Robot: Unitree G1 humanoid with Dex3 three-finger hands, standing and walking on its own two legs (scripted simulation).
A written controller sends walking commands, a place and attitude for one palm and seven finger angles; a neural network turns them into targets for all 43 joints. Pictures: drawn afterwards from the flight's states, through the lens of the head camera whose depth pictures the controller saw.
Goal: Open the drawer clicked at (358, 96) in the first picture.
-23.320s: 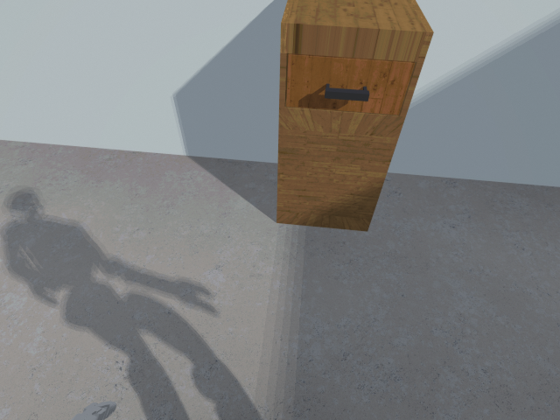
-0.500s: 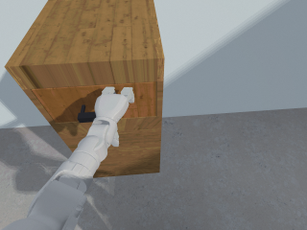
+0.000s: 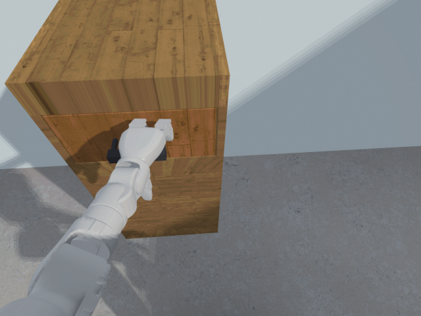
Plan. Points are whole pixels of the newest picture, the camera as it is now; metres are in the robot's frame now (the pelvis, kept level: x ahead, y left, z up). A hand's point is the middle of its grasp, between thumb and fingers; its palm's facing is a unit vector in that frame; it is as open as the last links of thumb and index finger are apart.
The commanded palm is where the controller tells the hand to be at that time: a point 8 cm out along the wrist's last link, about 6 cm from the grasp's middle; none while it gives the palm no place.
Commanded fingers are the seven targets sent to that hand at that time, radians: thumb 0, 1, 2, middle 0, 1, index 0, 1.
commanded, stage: re-aim the fingers above the handle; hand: left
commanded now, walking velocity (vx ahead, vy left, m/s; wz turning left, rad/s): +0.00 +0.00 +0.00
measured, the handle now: (138, 148) +0.50 +0.18 -0.03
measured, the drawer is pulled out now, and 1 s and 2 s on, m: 0.00 0.00 0.00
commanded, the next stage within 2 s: lower the fingers behind the handle in 0.64 s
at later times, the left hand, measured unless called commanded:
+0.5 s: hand (133, 160) +0.43 +0.17 +0.02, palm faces -0.11 -0.04 -0.99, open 13.8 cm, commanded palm +0.42 +0.16 +0.09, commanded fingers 0.00 -0.50 0.30 -0.30 -1.20 -0.30 -1.20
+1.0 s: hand (136, 158) +0.44 +0.16 +0.01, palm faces -0.17 -0.06 -0.98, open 13.7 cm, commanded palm +0.42 +0.17 +0.07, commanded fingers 0.00 -0.50 0.30 -0.30 -1.20 -0.30 -1.20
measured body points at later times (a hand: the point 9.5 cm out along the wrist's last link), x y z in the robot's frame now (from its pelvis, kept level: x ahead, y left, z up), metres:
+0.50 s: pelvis +0.00 +0.00 +0.01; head +0.05 -0.01 +0.45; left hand +0.43 +0.17 +0.08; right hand +0.07 -0.27 -0.12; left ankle -0.01 +0.08 -0.71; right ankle -0.02 -0.10 -0.71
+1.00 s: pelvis -0.01 +0.00 +0.00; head +0.05 -0.01 +0.45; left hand +0.45 +0.16 +0.07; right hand +0.05 -0.25 -0.13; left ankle -0.01 +0.08 -0.71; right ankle -0.02 -0.10 -0.71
